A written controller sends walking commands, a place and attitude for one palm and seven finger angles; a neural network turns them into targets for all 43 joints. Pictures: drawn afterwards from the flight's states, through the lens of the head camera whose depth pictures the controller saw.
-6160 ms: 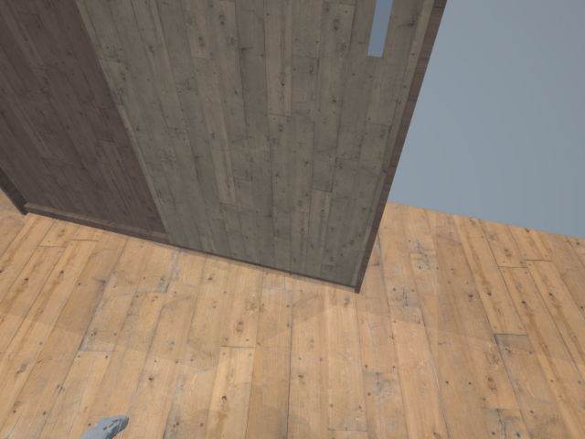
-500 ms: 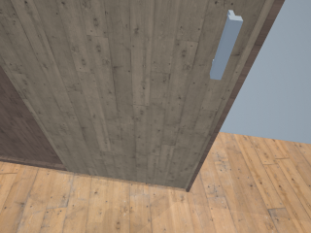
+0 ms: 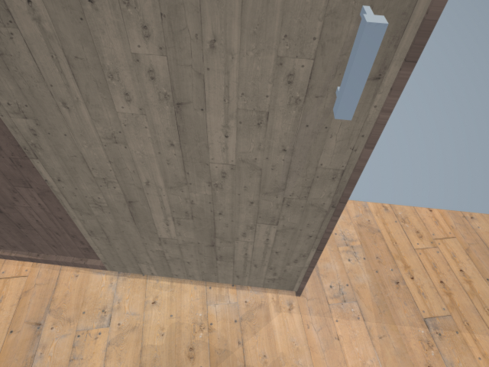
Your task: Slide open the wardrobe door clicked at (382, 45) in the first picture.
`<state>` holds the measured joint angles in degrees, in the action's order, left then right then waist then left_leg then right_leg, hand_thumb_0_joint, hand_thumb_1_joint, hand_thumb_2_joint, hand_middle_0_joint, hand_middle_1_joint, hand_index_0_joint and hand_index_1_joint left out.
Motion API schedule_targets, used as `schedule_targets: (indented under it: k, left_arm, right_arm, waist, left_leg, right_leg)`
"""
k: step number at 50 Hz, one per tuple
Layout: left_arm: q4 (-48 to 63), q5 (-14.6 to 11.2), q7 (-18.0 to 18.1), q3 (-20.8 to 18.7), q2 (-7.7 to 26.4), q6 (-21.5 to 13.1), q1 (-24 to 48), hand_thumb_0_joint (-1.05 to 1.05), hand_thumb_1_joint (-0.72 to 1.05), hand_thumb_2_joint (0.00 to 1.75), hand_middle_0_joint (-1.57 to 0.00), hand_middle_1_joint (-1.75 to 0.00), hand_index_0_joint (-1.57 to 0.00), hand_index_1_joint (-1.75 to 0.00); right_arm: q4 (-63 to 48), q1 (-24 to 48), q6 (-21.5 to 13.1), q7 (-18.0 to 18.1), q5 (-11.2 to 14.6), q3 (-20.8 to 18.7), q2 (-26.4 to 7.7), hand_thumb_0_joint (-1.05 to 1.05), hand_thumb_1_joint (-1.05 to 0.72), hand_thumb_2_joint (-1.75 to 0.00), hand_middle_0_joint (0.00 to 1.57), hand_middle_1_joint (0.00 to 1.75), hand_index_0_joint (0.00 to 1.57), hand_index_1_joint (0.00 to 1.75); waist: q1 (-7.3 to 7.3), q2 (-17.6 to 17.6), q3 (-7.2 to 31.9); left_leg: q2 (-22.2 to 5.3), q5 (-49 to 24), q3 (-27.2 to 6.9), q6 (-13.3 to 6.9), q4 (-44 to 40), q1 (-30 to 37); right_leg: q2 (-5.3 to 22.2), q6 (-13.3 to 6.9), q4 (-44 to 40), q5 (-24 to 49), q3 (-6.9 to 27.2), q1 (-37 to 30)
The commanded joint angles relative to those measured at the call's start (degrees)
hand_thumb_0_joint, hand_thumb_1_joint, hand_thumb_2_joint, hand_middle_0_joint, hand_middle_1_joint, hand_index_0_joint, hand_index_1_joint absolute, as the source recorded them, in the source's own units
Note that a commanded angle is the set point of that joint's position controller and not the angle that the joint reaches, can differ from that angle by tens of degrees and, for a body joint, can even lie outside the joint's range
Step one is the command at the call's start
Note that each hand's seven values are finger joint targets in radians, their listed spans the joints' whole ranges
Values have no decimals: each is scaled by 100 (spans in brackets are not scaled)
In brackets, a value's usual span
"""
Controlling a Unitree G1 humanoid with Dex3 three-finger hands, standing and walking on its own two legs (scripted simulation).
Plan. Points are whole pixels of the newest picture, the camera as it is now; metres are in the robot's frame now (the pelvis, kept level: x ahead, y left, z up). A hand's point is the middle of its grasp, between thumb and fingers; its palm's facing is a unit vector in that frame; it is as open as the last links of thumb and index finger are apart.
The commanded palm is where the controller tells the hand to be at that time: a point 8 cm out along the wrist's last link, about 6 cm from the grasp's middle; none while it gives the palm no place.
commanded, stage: raise the hand with hooked fingers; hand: right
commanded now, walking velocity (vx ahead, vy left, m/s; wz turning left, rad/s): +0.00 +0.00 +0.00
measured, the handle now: (354, 64) +0.50 -0.14 +0.26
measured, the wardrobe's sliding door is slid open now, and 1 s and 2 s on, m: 0.00 0.00 0.00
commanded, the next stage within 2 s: move the hooked fingers beside the handle in 2.00 s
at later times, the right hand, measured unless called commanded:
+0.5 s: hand (436, 355) +0.15 -0.23 +0.07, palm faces +0.26 +0.96 -0.07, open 9.6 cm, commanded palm +0.14 -0.27 +0.07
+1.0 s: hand (474, 277) +0.22 -0.26 +0.14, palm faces +0.12 +0.99 -0.11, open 12.6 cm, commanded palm +0.18 -0.31 +0.17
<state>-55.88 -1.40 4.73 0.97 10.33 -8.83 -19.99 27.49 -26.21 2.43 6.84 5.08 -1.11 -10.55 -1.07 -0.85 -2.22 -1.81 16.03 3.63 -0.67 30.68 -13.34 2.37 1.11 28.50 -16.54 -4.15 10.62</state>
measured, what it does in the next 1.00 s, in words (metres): stands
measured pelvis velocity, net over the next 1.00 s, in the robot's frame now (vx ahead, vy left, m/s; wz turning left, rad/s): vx -0.01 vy -0.02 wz -0.05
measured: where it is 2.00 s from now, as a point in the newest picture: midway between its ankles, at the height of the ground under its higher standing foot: outside the picture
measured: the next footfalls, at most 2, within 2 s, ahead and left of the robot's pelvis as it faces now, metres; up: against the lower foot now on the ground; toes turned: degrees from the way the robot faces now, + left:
none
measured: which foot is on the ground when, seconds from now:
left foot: down 0.00-1.00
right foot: down 0.00-1.00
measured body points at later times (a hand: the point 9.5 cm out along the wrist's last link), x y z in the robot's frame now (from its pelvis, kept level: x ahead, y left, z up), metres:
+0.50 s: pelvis -0.01 +0.00 -0.03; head +0.00 -0.01 +0.42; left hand +0.23 +0.21 -0.08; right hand +0.13 -0.28 +0.07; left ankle +0.00 +0.11 -0.74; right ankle -0.01 -0.13 -0.74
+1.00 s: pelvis -0.01 -0.02 -0.01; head -0.03 +0.00 +0.44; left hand +0.19 +0.21 -0.07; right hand +0.20 -0.31 +0.15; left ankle +0.00 +0.11 -0.74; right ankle -0.01 -0.13 -0.74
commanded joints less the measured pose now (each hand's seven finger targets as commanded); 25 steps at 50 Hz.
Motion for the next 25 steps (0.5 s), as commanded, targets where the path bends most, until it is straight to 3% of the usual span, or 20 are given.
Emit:
schedule_targets:
  k: [1,2,3,5,6,7,8,9,10,12,13,14,16,17,18,19,21,22,23,25]
  left_arm:
    - [1687,-234,137,-319,1001,-1118,989,0,90,90,-20,-30,-20,-30]
    - [1882,-157,144,-368,1000,-1233,1028,0,90,90,-20,-30,-20,-30]
    - [1939,-43,110,-439,1006,-1263,945,0,90,90,-20,-30,-20,-30]
    - [2165,41,-57,-512,986,-1206,1107,0,90,90,-20,-30,-20,-30]
    - [2284,61,-155,-574,1002,-1134,1159,0,90,90,-20,-30,-20,-30]
    - [2449,20,-288,-668,1067,-1017,1194,0,90,90,-20,-30,-20,-30]
    - [2748,47,-382,-678,1132,-937,1345,0,90,90,-20,-30,-20,-30]
    - [3008,-5,-380,-719,1159,-865,1528,0,90,90,-20,-30,-20,-30]
    - [3202,-52,-367,-692,1112,-775,1615,0,90,90,-20,-30,-20,-30]
    - [3428,-55,-322,-649,1057,-542,1613,0,90,90,-20,-30,-20,-30]
    - [3611,-41,-284,-598,1000,-492,1635,0,90,90,-20,-30,-20,-30]
    - [3641,-40,-240,-579,907,-476,1486,0,90,90,-20,-30,-20,-30]
    - [3558,3,-210,-550,790,-545,1122,0,90,90,-20,-30,-20,-30]
    - [3451,71,-205,-505,828,-578,930,0,90,90,-20,-30,-20,-30]
    - [3304,52,-190,-517,809,-632,879,0,90,90,-20,-30,-20,-30]
    - [3177,45,-182,-459,838,-706,826,0,90,90,-20,-30,-20,-30]
    - [3047,-3,-135,-368,960,-874,854,0,90,90,-20,-30,-20,-30]
    - [2999,-35,-96,-305,1023,-940,902,0,90,90,-20,-30,-20,-30]
    - [2934,-90,-47,-303,1086,-993,908,0,90,90,-20,-30,-20,-30]
    - [2918,-174,58,-279,1165,-1009,990,0,90,90,-20,-30,-20,-30]
  right_arm:
    - [-4139,1033,-857,135,497,306,69,0,-76,-84,21,39,21,39]
    - [-4104,894,-1185,86,447,160,-6,0,-74,-83,21,40,21,40]
    - [-3576,419,-1418,-6,411,-38,-9,0,-71,-82,21,42,21,42]
    - [-2286,-938,-1995,-573,613,-231,332,0,-67,-80,22,45,22,45]
    - [-2039,-1440,-2374,-956,779,-434,281,0,-64,-79,22,47,22,47]
    - [-1823,-1884,-2652,-1399,894,-837,0,0,-62,-78,22,48,22,48]
    - [-2032,-1825,-2891,-1849,1034,-937,-117,0,-60,-77,22,50,22,50]
    - [-2011,-1810,-2877,-2084,1020,-1323,-524,0,-57,-76,22,51,22,51]
    - [-2146,-1789,-2702,-2210,958,-1405,-639,0,-55,-75,22,53,22,53]
    - [-3187,-1191,-2363,-2177,983,-1669,-1018,0,-50,-73,23,55,23,55]
    - [-3914,-773,-2311,-2099,1045,-1555,-941,0,-48,-72,23,57,23,57]
    - [-4330,-482,-2362,-1949,1078,-1732,-1040,0,-46,-71,23,58,23,58]
    - [-5388,283,-2792,-1611,1062,-1860,-1116,0,-41,-69,24,62,24,62]
    - [-5935,812,-3060,-1510,1052,-1716,-1140,0,-39,-68,24,63,24,63]
    - [-6009,843,-3291,-1476,1013,-1555,-1011,0,-36,-67,24,64,24,64]
    - [-5974,894,-3493,-1538,1013,-1211,-787,0,-34,-66,24,66,24,66]
    - [-5759,1301,-3697,-1807,1087,-815,-677,0,-29,-64,24,69,24,69]
    - [-5536,1554,-3624,-2041,1144,-589,-618,0,-27,-63,25,70,25,70]
    - [-5265,1640,-3479,-2245,1160,-616,-761,0,-25,-62,25,72,25,72]
    - [-4443,1488,-2863,-2579,1193,-798,-997,0,-20,-60,25,75,25,75]
  waist:
    - [353,-150,561]
    - [392,309,318]
    - [312,998,209]
    - [-35,1998,-334]
    - [-159,2298,-321]
    - [-346,1927,-241]
    - [-287,1798,45]
    - [-348,1537,320]
    - [-441,1238,535]
    - [-536,206,832]
    - [-455,-165,1050]
    - [-383,-349,1327]
    - [-199,-963,1737]
    - [1,-805,1748]
    - [120,-863,1748]
    - [261,-735,1626]
    - [502,-690,1333]
    - [622,-549,1015]
    - [656,-401,906]
    - [563,98,631]
  left_leg:
    - [-26,-74,39,27,-395,-433]
    - [-31,312,36,38,-447,-606]
    - [32,646,47,62,-431,-956]
    - [34,962,58,98,-120,-1399]
    - [17,902,-30,113,13,-1355]
    - [-10,435,-153,43,185,-1080]
    - [-67,-173,-185,29,367,-781]
    - [-107,-587,-285,23,499,-615]
    - [-149,-865,-372,37,566,-478]
    - [-147,-900,-432,8,639,-424]
    - [-133,-878,-410,-11,689,-402]
    - [-87,-993,-378,-6,748,-387]
    - [26,-1508,-258,-26,903,-494]
    - [99,-1545,-221,-8,960,-674]
    - [163,-1466,-203,-30,949,-867]
    - [182,-1308,-140,-19,953,-1106]
    - [184,-810,-131,-7,833,-1381]
    - [188,-639,-151,-5,745,-1447]
    - [181,-348,-185,15,612,-1466]
    - [147,408,-303,45,302,-1394]
  right_leg:
    - [-73,-208,-255,341,346,143]
    - [-171,-215,-74,190,323,386]
    - [-239,-210,157,109,323,734]
    - [-245,-118,525,-62,349,1654]
    - [-267,-66,716,-90,316,1981]
    - [-317,-13,850,103,242,2023]
    - [-405,5,1014,237,192,1989]
    - [-444,-21,1164,324,75,2080]
    - [-488,-70,1207,408,-10,2120]
    - [-509,-122,1185,530,-72,1992]
    - [-499,-152,1180,607,-111,1856]
    - [-459,-174,1213,745,-85,1686]
    - [-358,-201,1290,1179,60,1204]
    - [-315,-220,1377,1207,192,1158]
    - [-284,-237,1452,1225,230,1002]
    - [-260,-251,1513,1135,293,977]
    - [-200,-267,1516,726,406,991]
    - [-177,-292,1493,528,486,1047]
    - [-154,-289,1432,262,521,1099]
    - [-164,-277,1211,-293,575,1448]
